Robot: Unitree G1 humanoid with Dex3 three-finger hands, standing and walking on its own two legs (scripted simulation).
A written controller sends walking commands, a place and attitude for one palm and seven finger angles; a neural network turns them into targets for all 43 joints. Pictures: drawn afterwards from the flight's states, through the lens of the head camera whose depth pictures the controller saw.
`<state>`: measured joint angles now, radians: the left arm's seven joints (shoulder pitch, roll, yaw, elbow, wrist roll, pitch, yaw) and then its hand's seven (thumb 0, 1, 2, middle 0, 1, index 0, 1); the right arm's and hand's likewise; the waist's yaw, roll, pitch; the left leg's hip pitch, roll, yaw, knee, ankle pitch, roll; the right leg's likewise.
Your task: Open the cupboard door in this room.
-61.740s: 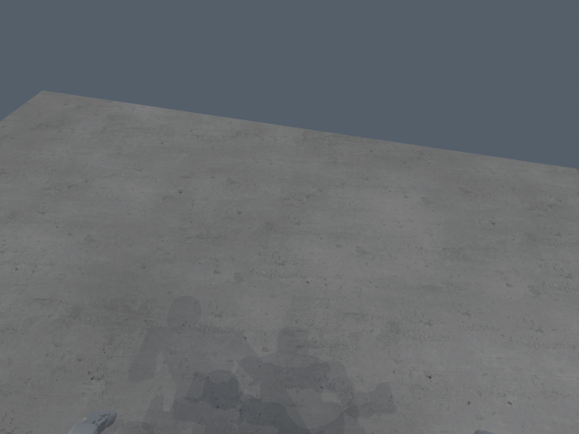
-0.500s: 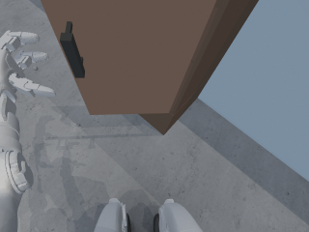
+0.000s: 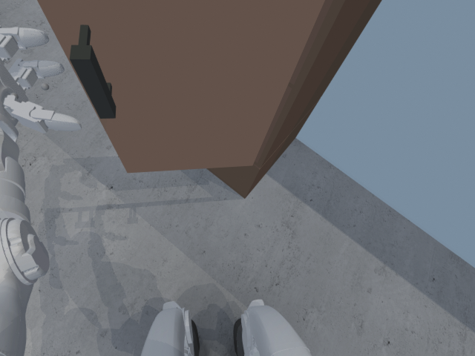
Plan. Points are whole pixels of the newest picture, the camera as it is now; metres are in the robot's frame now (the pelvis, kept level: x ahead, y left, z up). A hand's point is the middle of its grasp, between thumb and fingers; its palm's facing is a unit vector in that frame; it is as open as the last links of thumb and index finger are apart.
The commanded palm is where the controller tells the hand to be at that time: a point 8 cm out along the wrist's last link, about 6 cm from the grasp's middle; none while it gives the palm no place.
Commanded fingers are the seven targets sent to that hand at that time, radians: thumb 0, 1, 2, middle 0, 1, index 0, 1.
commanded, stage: move the hooked fingers beside the handle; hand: left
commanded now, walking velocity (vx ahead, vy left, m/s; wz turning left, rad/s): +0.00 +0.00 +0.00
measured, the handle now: (97, 75) +0.54 +0.18 +0.06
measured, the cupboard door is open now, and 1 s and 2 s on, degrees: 45 45 45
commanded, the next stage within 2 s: slide the fingers in behind the handle in 0.50 s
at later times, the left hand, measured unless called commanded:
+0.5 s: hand (41, 93) +0.50 +0.25 +0.07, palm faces +0.04 -1.00 +0.00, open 13.9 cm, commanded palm +0.49 +0.28 +0.07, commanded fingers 0.00 -0.50 0.30 -0.30 -1.20 -0.30 -1.20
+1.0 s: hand (61, 89) +0.51 +0.22 +0.07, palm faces +0.05 -1.00 -0.01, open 14.0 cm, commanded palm +0.49 +0.25 +0.07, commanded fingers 0.00 -0.50 0.30 -0.30 -1.20 -0.30 -1.20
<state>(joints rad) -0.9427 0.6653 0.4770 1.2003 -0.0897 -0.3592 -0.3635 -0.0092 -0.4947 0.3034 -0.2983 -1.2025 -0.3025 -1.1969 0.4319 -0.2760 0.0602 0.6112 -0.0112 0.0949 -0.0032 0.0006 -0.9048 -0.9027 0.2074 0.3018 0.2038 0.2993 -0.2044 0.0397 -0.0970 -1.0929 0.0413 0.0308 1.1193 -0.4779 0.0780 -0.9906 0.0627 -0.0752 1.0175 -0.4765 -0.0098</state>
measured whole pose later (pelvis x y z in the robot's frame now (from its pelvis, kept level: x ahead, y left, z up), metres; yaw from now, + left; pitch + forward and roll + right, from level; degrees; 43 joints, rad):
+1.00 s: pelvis +0.00 -0.01 +0.00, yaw +1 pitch +24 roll -5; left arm -0.94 0.60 0.42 1.22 -0.10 -0.39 -0.29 -0.01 -0.50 0.30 -0.30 -1.21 -0.29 -1.20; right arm 0.41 -0.27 0.06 0.63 -0.01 0.09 0.00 0.00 -0.91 -0.90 0.21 0.30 0.20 0.30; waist -0.20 0.04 -0.11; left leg -1.08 0.04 0.02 1.13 -0.48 0.07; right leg -0.98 0.06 -0.08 1.03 -0.48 -0.02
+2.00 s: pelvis +0.00 -0.01 +0.00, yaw +5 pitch +24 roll -6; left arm -0.98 0.43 0.17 1.20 -0.17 -0.43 -0.09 -0.01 -0.50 0.30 -0.11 -1.17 -0.10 -1.15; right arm 0.36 -0.26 0.01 0.71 -0.03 0.05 0.05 0.00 -0.91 -0.90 0.21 0.30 0.20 0.30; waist -0.12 0.05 -0.12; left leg -1.08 -0.01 -0.04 1.14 -0.47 0.06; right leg -0.95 0.03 -0.14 1.04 -0.51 -0.03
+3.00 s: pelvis +0.00 -0.01 +0.00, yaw +3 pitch +25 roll -5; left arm -0.95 0.51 0.30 1.21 -0.14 -0.43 -0.21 -0.01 -0.50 0.30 -0.20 -1.19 -0.19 -1.16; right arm 0.37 -0.27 0.02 0.69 -0.02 0.06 0.02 0.00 -0.91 -0.90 0.21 0.30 0.20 0.30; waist -0.15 0.05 -0.12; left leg -1.08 0.01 -0.02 1.13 -0.48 0.06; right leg -0.97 0.05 -0.11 1.04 -0.50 -0.03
